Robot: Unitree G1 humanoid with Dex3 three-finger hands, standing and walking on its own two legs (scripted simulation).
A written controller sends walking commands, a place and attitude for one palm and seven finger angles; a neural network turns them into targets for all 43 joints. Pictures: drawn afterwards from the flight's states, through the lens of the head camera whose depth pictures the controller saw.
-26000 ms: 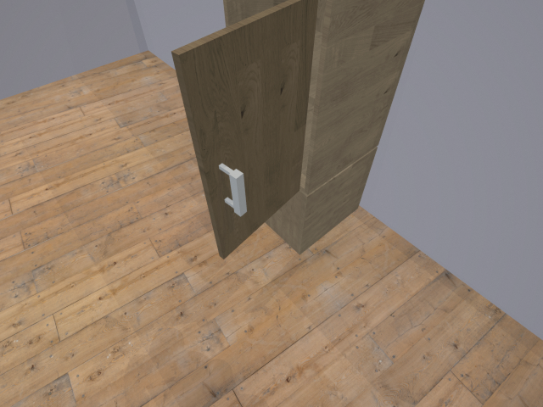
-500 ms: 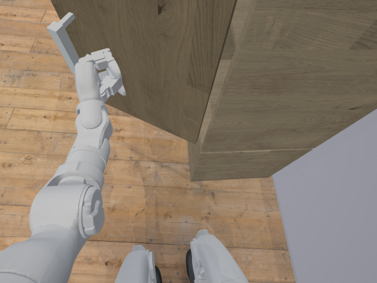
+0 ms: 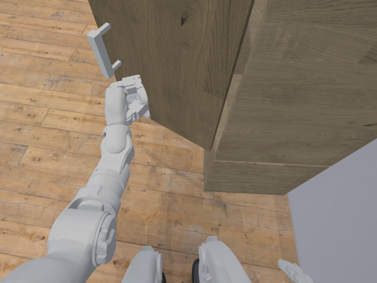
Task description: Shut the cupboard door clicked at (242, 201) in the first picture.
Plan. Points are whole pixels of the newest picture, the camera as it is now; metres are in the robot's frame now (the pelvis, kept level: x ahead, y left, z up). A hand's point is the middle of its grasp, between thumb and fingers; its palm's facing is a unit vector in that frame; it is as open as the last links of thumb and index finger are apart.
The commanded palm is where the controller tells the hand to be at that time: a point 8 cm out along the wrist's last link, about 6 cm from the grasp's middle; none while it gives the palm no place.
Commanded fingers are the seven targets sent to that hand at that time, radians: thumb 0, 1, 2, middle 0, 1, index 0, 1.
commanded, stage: draw the hand back to the body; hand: left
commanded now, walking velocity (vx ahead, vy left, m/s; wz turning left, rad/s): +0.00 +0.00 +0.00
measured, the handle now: (107, 51) +0.65 +0.16 +0.04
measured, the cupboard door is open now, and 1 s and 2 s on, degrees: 61 61 61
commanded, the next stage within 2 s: step back with the hand held close in 1.52 s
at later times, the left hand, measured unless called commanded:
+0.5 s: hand (80, 130) +0.36 +0.15 +0.14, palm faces +0.00 -1.00 -0.09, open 3.1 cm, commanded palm +0.32 +0.21 +0.16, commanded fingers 0.00 0.90 0.90 -1.05 -1.23 -1.05 -1.23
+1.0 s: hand out of the picture +0.27 +0.27 +0.24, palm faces +0.32 -0.87 -0.36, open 5.0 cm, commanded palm +0.21 +0.32 +0.26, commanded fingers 0.00 0.90 0.90 -0.37 -0.48 -0.37 -0.48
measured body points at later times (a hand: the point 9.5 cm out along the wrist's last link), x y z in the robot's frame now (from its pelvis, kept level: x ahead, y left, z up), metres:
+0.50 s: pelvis +0.03 +0.01 +0.07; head +0.07 +0.00 +0.52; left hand +0.36 +0.20 +0.15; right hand +0.16 -0.25 -0.03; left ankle +0.01 +0.11 -0.63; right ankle +0.03 -0.08 -0.63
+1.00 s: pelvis +0.06 +0.04 +0.11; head +0.05 +0.02 +0.56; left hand +0.25 +0.31 +0.26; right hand +0.26 -0.15 +0.02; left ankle +0.01 +0.11 -0.63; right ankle +0.03 -0.08 -0.63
